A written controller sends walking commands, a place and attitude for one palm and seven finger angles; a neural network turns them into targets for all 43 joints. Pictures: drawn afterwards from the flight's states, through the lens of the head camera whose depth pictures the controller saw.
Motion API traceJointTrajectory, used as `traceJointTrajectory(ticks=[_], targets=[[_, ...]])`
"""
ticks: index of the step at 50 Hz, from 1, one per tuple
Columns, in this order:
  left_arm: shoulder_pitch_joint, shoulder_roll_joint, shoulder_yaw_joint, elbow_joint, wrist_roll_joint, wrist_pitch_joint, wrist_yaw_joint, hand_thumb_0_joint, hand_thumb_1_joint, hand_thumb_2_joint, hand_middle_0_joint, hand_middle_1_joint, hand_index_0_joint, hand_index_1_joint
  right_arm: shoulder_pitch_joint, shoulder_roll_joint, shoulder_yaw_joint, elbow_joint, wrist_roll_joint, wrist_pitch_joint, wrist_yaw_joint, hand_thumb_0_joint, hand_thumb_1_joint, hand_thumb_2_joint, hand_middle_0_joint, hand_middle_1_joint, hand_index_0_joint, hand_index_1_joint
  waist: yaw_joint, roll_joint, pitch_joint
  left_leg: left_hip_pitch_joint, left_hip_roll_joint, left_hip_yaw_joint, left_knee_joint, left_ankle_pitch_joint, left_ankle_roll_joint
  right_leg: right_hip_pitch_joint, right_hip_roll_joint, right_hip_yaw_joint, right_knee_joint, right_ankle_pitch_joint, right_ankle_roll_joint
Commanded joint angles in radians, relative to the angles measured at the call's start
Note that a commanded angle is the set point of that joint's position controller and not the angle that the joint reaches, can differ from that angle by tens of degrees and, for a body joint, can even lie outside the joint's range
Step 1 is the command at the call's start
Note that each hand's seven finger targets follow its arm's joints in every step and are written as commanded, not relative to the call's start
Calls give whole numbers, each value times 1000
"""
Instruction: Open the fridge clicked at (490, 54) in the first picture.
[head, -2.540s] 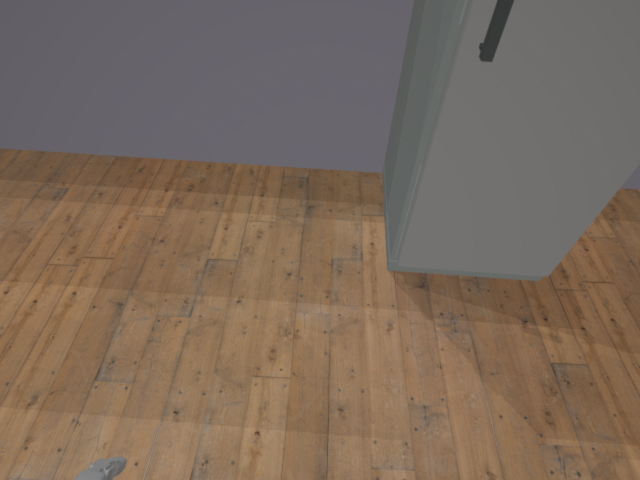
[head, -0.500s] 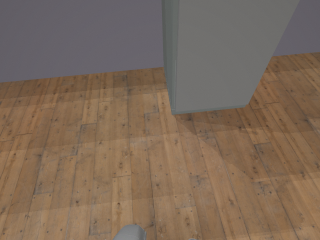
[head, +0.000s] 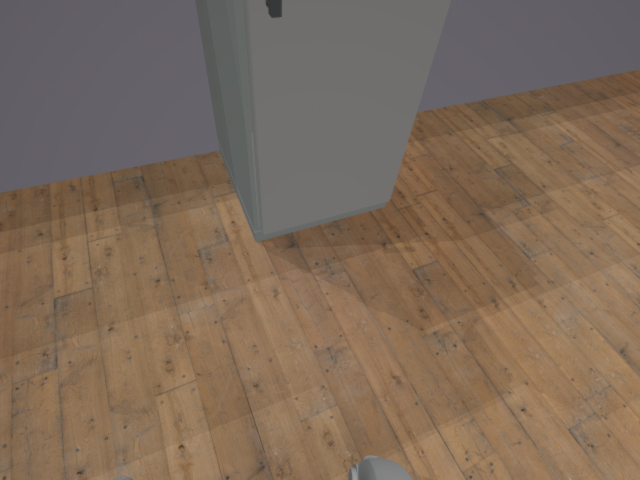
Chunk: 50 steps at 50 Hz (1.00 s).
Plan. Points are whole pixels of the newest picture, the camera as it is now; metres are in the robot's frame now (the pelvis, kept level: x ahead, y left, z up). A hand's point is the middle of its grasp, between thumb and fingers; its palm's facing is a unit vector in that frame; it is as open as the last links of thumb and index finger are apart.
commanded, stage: walk to a spot facing it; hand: left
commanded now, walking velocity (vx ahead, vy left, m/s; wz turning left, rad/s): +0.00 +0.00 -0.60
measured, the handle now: out of the picture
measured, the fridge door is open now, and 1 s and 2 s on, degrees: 0 0 0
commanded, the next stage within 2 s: turn to face it in 1.70 s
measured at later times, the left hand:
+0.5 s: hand (213, 464) +0.16 +0.16 -0.17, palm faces -0.28 -0.94 -0.21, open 7.4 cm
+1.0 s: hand (351, 331) +0.39 -0.04 -0.18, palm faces -0.65 -0.74 -0.15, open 7.4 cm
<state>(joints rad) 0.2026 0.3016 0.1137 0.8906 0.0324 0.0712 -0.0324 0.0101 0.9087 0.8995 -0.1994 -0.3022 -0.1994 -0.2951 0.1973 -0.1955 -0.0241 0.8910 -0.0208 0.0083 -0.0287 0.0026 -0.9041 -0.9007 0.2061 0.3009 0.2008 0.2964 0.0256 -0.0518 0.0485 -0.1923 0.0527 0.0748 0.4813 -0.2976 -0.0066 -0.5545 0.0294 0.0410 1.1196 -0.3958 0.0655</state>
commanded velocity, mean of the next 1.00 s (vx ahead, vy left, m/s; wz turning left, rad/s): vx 0.25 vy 0.00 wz -0.59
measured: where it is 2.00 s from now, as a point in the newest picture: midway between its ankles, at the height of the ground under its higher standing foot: (410, 414)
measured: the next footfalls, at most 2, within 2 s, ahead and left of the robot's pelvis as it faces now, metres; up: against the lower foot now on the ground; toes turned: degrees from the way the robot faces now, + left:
right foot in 0.20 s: +0.03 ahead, -0.15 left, +0.00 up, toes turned -12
left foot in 0.54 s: +0.15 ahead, +0.08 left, +0.00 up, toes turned -13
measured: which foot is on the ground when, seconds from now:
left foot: down 0.00-0.20, up 0.22-0.52, down 0.54-1.00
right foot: up 0.00-0.18, down 0.20-0.54, up 0.56-1.00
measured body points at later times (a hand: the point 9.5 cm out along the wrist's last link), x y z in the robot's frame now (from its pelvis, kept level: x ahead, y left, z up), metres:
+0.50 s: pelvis +0.04 -0.02 +0.00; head +0.06 -0.01 +0.45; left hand +0.17 +0.21 -0.15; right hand +0.02 -0.30 -0.13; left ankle +0.10 +0.10 -0.72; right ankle -0.01 -0.14 -0.74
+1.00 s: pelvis +0.18 -0.10 -0.02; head +0.23 -0.13 +0.43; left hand +0.43 +0.00 -0.16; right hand -0.04 -0.19 -0.15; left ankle +0.11 +0.09 -0.74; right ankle +0.22 -0.25 -0.73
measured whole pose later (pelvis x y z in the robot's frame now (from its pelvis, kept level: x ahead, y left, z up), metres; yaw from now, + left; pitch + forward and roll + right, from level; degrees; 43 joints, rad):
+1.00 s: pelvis +0.18 -0.10 -0.02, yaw -37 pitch +0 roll -1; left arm 0.07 0.19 0.08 0.94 0.04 0.02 -0.06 0.01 0.91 0.90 -0.20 -0.30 -0.20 -0.29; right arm 0.50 -0.13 -0.04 1.08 -0.03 -0.05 -0.01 0.00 -0.90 -0.90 0.21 0.30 0.20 0.30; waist -0.07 -0.01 0.12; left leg 0.08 0.18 0.40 0.47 -0.48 -0.10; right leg -0.52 -0.04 -0.15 0.68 -0.24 -0.03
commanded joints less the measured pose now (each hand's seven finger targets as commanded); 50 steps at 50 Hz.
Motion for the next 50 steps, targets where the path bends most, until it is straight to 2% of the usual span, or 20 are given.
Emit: traceJointTrajectory(ticks=[1,4,8,9,10,11,12,14,22,25,26,27,28,30,32,34,45,48,49,50], targets=[[-88,13,-16,-110,-12,-19,-11,0,900,900,-200,-300,-200,-300,41,-214,-67,-56,-7,-25,-9,0,-900,-900,200,300,200,300,-54,228,-33,120,262,-75,-114,473,153,-13,-61,-70,-160,-31,8],[-119,7,-24,-118,-12,-26,-12,0,900,900,-200,-300,-200,-300,81,-238,-76,-35,-9,-18,0,0,-900,-900,200,300,200,300,-77,273,-32,105,277,-38,-69,557,137,98,-47,-117,-319,-35,-9],[13,64,-14,-78,-10,-54,-3,0,900,900,-200,-300,-200,-300,73,-246,-83,-35,1,-12,12,0,-900,-900,200,300,200,300,-4,171,-118,-1,241,69,204,489,22,429,-44,-121,-687,235,-57],[90,183,10,-57,-2,-69,13,0,900,900,-200,-300,-200,-300,94,-177,-65,-60,9,-8,19,0,-900,-900,200,300,200,300,23,-101,-178,-275,152,137,443,126,-49,679,-276,166,-733,511,-141],[159,244,21,-38,-18,-67,27,0,900,900,-200,-300,-200,-300,17,-140,-47,-111,7,-1,13,0,-900,-900,200,300,200,300,63,-227,-198,-425,58,50,633,-346,-73,667,-455,387,-739,796,-254],[164,222,23,-37,-20,-60,39,0,900,900,-200,-300,-200,-300,-34,-155,-47,-117,10,6,3,0,-900,-900,200,300,200,300,82,-188,-192,-432,77,-57,673,-318,-56,593,-406,378,-769,536,-292],[95,202,21,-48,-16,-52,41,0,900,900,-200,-300,-200,-300,-62,-156,-49,-116,7,9,6,0,-900,-900,200,300,200,300,62,-210,-128,-469,84,-62,692,-285,-57,528,-372,397,-821,237,-294],[-17,149,1,-77,-8,-49,41,0,900,900,-200,-300,-200,-300,-45,-163,-54,-87,-7,11,25,0,-900,-900,200,300,200,300,7,-108,-61,-396,90,-38,641,-166,-62,386,-291,292,-851,-15,-251],[-9,158,-1,-47,-5,-76,22,0,900,900,-200,-300,-200,-300,23,-128,-48,-70,-1,-23,39,0,-900,-900,200,300,200,300,-16,-119,-28,-191,11,29,265,-95,-62,258,-217,290,-861,-84,-237],[-55,119,-3,-55,-10,-69,19,0,900,900,-200,-300,-200,-300,172,-135,-51,-28,3,-45,23,0,-900,-900,200,300,200,300,-91,-76,-41,101,-11,55,9,-6,-56,105,-138,253,-731,-106,-182],[-66,57,-16,-72,-13,-64,13,0,900,900,-200,-300,-200,-300,274,-195,-63,2,-1,-53,9,0,-900,-900,200,300,200,300,-136,109,-65,243,102,-82,-116,-165,-30,-20,-53,182,-536,-141,-136],[-58,-29,-30,-101,-20,-62,2,0,900,900,-200,-300,-200,-300,350,-305,-80,15,-19,-56,4,0,-900,-900,200,300,200,300,-154,434,-57,282,392,-447,-301,-443,49,-194,76,3,-195,-228,-77],[-103,11,-22,-129,-9,-69,0,0,900,900,-200,-300,-200,-300,319,-309,-71,4,-12,-57,4,0,-900,-900,200,300,200,300,-133,364,1,138,509,-602,-385,-585,113,-220,-26,27,-69,-169,-74],[-98,24,-2,-90,3,-70,-20,0,900,900,-200,-300,-200,-300,200,-223,-49,-9,-11,-68,4,0,-900,-900,200,300,200,300,-71,192,103,7,414,-421,-408,-495,92,-198,-77,2,75,-8,-64],[-39,-10,-5,-48,6,-62,-31,0,900,900,-200,-300,-200,-300,156,-167,-37,-5,-7,-82,-1,0,-900,-900,200,300,200,300,-38,172,75,46,322,-171,-350,-195,55,-168,-102,-28,100,128,-46],[-16,-38,-12,-27,3,-56,-30,0,900,900,-200,-300,-200,-300,193,-131,-31,23,-2,-90,-4,0,-900,-900,200,300,200,300,-34,194,43,97,285,-34,-307,39,50,-156,-105,-46,95,184,-35],[-259,-95,-38,-69,0,-66,-33,0,900,900,-200,-300,-200,-300,333,-111,-46,134,-15,-81,1,0,-900,-900,200,300,200,300,-101,215,111,232,316,200,-220,433,86,-108,-95,-189,-365,192,-65],[-135,-54,-26,-30,1,-83,-25,0,900,900,-200,-300,-200,-300,304,-151,-64,126,-10,-80,5,0,-900,-900,200,300,200,300,-31,201,1,266,323,257,12,845,66,117,-13,-243,-467,120,-124],[7,-28,-17,11,3,-94,-20,0,900,900,-200,-300,-200,-300,268,-174,-66,115,-3,-78,7,0,-900,-900,200,300,200,300,40,196,-93,234,304,283,191,902,36,312,22,-263,-528,155,-142],[164,52,6,58,5,-110,-11,0,900,900,-200,-300,-200,-300,252,-161,-63,98,7,-77,20,0,-900,-900,200,300,200,300,117,106,-199,20,279,277,432,735,-6,640,-25,-195,-571,240,-170]])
